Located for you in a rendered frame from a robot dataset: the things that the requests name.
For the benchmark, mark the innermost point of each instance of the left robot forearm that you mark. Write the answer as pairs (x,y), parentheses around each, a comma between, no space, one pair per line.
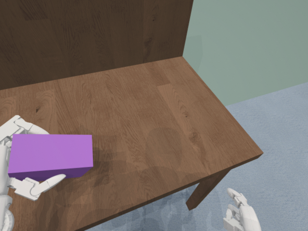
(6,216)

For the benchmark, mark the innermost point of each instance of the table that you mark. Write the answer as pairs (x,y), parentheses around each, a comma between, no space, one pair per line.
(114,69)

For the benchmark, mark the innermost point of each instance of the left robot hand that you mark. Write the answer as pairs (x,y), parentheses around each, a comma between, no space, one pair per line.
(27,188)

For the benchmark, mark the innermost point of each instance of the right robot hand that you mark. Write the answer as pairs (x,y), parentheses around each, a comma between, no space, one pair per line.
(245,216)

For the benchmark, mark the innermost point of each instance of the sponge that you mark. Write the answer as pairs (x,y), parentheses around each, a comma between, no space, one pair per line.
(42,156)

